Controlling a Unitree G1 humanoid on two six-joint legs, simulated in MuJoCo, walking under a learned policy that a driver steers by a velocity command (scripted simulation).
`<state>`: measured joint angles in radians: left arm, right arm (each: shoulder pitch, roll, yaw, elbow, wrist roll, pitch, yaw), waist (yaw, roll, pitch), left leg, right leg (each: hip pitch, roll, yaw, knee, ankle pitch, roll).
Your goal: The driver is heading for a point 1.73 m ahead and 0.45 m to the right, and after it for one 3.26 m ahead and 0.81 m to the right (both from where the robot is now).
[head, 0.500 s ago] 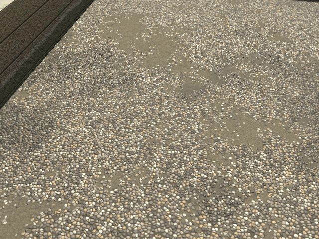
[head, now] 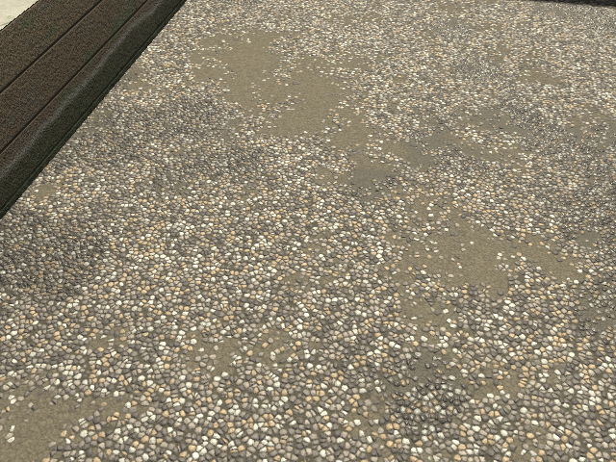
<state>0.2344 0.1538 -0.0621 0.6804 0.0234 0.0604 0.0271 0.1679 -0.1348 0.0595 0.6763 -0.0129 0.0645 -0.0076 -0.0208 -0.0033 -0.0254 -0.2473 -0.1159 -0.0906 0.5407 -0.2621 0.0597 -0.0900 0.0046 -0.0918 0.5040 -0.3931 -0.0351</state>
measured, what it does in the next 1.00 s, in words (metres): stands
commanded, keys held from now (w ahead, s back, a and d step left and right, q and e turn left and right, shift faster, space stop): no key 1.00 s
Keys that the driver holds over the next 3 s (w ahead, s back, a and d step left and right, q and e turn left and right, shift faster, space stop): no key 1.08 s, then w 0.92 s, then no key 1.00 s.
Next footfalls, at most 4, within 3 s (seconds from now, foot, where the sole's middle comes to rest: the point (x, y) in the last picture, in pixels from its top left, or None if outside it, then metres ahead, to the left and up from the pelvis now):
none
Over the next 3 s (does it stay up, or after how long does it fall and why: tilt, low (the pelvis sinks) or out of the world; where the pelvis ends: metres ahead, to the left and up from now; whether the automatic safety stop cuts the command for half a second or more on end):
stays up -0.02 0.00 0.01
